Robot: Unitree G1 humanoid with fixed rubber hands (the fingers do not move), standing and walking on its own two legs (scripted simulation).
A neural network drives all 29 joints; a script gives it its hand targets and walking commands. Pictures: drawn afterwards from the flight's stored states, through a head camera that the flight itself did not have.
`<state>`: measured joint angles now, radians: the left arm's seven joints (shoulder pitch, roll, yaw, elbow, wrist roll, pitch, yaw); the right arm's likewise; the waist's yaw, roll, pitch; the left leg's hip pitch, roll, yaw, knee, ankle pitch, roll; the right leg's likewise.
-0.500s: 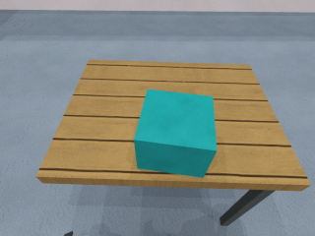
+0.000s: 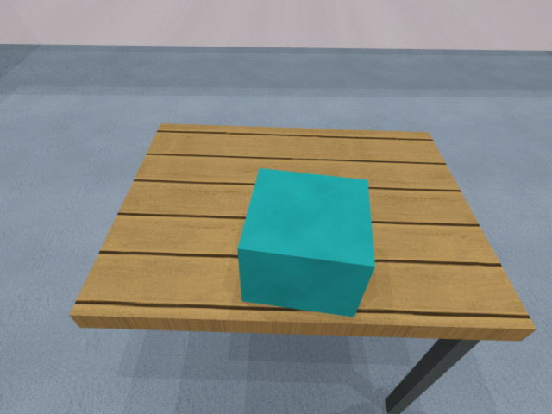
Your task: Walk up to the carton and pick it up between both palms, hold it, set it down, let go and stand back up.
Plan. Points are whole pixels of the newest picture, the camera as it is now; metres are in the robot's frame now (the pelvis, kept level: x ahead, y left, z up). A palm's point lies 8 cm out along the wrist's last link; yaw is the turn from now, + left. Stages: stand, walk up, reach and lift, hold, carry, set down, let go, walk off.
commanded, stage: stand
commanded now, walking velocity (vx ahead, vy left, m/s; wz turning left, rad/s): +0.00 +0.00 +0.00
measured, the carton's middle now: (305, 240) +0.42 -0.05 +0.00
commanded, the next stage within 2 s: none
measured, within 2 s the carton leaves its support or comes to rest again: neither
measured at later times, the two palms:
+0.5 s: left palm out of the picture -0.04 +0.22 -0.14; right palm out of the picture -0.03 -0.22 -0.14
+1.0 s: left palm out of the picture -0.03 +0.21 -0.15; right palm out of the picture -0.04 -0.21 -0.15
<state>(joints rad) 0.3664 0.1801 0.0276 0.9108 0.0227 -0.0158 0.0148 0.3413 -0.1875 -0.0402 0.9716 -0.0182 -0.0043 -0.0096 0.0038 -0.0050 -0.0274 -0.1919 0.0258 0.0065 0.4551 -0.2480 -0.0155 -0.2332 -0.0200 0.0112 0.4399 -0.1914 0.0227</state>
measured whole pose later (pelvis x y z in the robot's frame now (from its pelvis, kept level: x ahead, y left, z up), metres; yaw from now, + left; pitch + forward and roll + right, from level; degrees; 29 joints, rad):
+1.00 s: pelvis +0.00 +0.00 +0.00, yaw +0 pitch -1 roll +0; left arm 0.35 0.13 0.01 1.12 0.01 -0.01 0.03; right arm 0.38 -0.12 -0.02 1.11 -0.01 -0.01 -0.03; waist 0.00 0.00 -0.02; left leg -0.20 0.02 -0.01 0.45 -0.25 -0.02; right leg -0.24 -0.02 0.03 0.44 -0.19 0.02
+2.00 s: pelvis +0.00 +0.00 +0.00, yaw +0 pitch -1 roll +0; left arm 0.34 0.12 0.01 1.14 0.01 0.00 0.03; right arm 0.37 -0.12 -0.01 1.13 -0.01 0.00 -0.04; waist 0.01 0.01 0.00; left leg -0.19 0.02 -0.02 0.45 -0.25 -0.02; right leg -0.23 -0.01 0.03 0.44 -0.19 0.03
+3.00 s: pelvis +0.01 +0.00 +0.00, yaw +0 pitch -1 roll +0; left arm 0.33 0.11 0.00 1.15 0.01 -0.01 0.03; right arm 0.36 -0.12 -0.01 1.12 -0.01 -0.01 -0.03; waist 0.00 0.00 0.01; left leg -0.16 0.02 -0.02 0.44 -0.26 -0.02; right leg -0.20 -0.02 0.04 0.43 -0.21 0.03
